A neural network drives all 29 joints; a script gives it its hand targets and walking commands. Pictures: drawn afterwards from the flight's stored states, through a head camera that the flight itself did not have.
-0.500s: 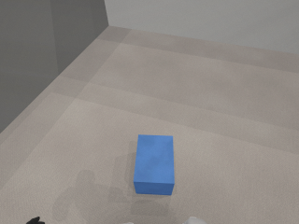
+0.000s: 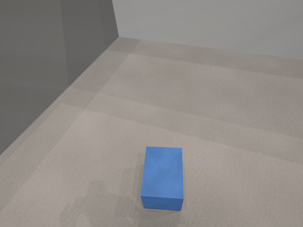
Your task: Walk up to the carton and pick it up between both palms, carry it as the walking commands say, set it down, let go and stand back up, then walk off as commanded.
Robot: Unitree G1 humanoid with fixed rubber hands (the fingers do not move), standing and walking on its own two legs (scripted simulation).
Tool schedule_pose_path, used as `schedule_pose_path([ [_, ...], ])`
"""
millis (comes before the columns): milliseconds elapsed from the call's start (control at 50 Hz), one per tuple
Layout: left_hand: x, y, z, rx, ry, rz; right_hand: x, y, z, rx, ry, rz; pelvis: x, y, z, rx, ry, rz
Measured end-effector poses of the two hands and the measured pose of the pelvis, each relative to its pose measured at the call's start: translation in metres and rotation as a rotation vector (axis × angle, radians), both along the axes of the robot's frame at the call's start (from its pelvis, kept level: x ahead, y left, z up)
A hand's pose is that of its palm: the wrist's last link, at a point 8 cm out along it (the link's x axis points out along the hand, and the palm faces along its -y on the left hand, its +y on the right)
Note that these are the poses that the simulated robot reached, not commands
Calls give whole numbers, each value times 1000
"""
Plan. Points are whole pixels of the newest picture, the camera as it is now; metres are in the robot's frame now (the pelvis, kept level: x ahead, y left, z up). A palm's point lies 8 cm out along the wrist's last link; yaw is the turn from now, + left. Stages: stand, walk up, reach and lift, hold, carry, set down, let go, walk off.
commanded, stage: walk up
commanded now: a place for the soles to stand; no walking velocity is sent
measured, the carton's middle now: (163, 177) +0.52 -0.02 -0.63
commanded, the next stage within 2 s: reach and lift in 1.70 s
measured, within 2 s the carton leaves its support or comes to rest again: neither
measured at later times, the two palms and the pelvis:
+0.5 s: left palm out of the picture +0.09 +0.35 -0.06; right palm out of the picture +0.10 -0.31 -0.10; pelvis +0.00 +0.01 +0.00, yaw +0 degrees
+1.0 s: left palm out of the picture +0.08 +0.34 -0.06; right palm out of the picture +0.08 -0.31 -0.10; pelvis -0.01 +0.00 +0.00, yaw +0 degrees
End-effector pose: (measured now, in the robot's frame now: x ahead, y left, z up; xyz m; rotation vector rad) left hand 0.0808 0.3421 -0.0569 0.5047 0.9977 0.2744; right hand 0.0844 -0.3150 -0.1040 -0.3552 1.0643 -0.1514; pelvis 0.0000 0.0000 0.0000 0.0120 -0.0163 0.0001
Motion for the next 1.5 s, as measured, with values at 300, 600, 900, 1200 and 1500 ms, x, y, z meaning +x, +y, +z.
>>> schedule_pose_path([
  [300, 16, 7, -3, -11, 3, -12, 27, 8, 6, -13, -18, 10, 13, 8, 1, -12, 22, -1],
  [600, 5, 9, -1, -10, -24, -6, 13, 10, 7, -14, -32, 10, -3, 10, 1, -13, 1, 3],
  [900, 3, 6, 0, -12, -46, -9, 2, 7, 8, -14, -45, 7, -13, 8, 0, -13, -15, 1],
  [1200, 11, 8, -3, -21, -19, -9, -1, 8, 7, -20, 2, -3, -4, 10, 2, -21, 1, -2],
  [1500, 19, 7, -3, -21, -27, -16, 12, 8, 9, -20, -16, 2, 1, 9, 2, -21, 9, -3],
])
